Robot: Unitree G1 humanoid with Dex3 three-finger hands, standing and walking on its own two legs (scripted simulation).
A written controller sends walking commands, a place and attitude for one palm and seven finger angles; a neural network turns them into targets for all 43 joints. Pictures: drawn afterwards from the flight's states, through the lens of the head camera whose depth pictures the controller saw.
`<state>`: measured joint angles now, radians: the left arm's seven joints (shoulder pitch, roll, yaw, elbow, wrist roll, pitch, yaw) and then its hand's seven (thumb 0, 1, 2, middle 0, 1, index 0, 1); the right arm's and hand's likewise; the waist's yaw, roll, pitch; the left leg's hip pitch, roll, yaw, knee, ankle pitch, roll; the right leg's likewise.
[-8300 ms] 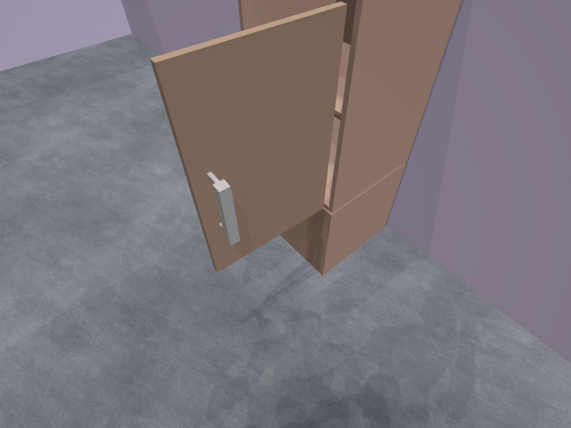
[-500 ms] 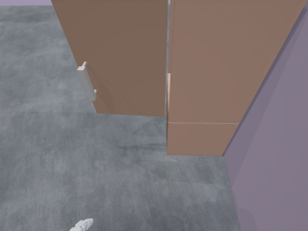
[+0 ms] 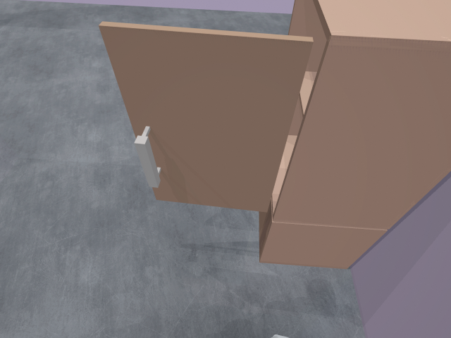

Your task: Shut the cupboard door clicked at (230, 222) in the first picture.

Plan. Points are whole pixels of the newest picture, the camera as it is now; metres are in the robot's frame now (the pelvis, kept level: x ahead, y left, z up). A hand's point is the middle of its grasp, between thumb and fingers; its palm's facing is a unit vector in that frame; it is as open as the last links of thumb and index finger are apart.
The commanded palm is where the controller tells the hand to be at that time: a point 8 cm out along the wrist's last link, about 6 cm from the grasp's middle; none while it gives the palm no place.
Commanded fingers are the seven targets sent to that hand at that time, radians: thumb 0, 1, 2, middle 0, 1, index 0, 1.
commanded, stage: come to a stop and stand still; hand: left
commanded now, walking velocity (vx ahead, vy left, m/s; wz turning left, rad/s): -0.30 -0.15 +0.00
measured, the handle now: (151, 157) +0.54 +0.26 -0.08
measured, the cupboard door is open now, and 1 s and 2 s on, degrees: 87 87 87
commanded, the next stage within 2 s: look again from close up in 0.92 s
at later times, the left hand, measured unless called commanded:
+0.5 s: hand (144, 331) +0.15 +0.18 -0.17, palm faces +0.03 -0.97 -0.25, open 7.4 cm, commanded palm none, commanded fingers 0.00 0.90 0.90 -0.20 -0.30 -0.20 -0.30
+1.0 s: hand out of the picture +0.07 +0.17 -0.16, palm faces -0.01 -0.97 -0.24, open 7.4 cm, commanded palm none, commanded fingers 0.00 0.90 0.90 -0.20 -0.30 -0.20 -0.30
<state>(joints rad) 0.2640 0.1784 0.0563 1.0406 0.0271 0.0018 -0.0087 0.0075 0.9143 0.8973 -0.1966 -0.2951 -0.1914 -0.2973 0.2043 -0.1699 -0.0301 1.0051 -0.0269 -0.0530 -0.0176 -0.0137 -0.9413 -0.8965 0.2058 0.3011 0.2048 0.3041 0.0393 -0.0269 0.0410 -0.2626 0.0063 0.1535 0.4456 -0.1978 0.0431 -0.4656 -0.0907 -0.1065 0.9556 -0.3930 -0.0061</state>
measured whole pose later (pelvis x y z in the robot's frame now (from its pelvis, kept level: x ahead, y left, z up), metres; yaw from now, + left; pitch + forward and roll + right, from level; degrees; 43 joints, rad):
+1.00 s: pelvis +0.04 -0.02 +0.00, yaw -2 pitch -1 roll +1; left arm 0.28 0.18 -0.01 1.00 0.02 0.00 0.02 0.01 0.91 0.90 -0.20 -0.30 -0.20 -0.30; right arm 0.23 -0.19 0.01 0.99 -0.02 0.00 0.00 0.00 -0.91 -0.90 0.20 0.30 0.20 0.30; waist 0.01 0.02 0.01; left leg -0.22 0.01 0.05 0.45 -0.22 0.00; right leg -0.23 0.03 -0.03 0.48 -0.25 -0.05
